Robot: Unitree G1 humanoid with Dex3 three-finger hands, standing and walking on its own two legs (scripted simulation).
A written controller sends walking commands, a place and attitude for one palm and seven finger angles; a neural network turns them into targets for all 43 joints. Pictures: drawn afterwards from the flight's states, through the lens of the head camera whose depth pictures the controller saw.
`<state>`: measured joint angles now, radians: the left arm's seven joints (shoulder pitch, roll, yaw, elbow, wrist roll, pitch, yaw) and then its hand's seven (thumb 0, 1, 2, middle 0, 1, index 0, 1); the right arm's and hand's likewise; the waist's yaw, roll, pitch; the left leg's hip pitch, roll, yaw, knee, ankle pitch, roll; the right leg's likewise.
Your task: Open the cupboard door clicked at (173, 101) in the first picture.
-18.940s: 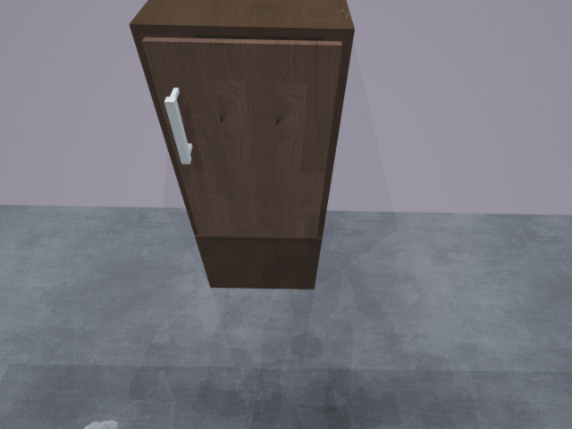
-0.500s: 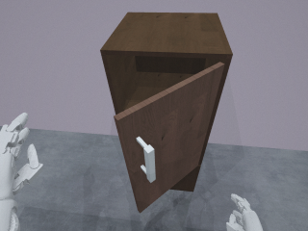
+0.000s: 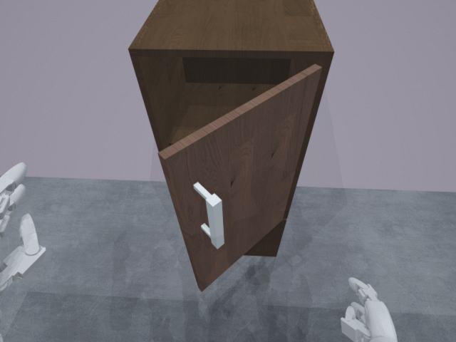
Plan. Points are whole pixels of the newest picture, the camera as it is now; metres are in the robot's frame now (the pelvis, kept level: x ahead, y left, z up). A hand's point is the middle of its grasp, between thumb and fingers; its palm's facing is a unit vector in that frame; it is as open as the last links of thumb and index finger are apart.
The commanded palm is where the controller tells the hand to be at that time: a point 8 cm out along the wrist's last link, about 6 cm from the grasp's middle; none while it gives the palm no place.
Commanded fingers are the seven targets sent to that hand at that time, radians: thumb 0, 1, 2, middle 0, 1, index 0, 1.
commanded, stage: step back with the hand held close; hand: left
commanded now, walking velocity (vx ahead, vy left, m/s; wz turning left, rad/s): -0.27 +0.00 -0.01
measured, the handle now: (209, 217) +0.33 +0.06 +0.02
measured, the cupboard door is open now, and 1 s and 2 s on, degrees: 45 45 45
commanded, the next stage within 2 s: stop stepping back and stand still in 1.10 s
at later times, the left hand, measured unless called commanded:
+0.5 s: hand out of the picture +0.13 +0.28 +0.16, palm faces +0.46 -0.76 -0.46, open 7.4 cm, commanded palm +0.06 +0.32 +0.17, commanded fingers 0.00 0.90 0.90 -0.20 -0.30 -0.20 -0.30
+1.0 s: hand out of the picture +0.06 +0.29 +0.18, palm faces +0.50 -0.73 -0.47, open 7.4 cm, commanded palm +0.00 +0.32 +0.17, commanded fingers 0.00 0.90 0.90 -0.20 -0.30 -0.20 -0.30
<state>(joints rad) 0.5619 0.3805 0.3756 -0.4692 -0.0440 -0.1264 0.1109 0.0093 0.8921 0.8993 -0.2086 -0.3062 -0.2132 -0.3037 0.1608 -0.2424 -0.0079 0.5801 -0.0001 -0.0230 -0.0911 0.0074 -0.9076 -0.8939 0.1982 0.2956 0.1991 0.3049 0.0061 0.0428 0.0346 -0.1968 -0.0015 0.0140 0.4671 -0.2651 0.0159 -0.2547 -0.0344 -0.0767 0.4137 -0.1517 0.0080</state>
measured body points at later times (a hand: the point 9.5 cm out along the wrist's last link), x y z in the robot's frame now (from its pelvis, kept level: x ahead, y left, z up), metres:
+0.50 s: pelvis -0.07 +0.01 -0.02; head -0.06 +0.03 +0.43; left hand +0.10 +0.32 +0.18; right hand +0.10 -0.22 -0.09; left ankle -0.01 +0.11 -0.74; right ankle +0.04 -0.12 -0.74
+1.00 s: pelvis -0.13 +0.01 -0.01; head -0.09 +0.05 +0.44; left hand +0.03 +0.33 +0.20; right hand +0.06 -0.21 -0.09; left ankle -0.04 +0.11 -0.74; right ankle -0.15 -0.13 -0.67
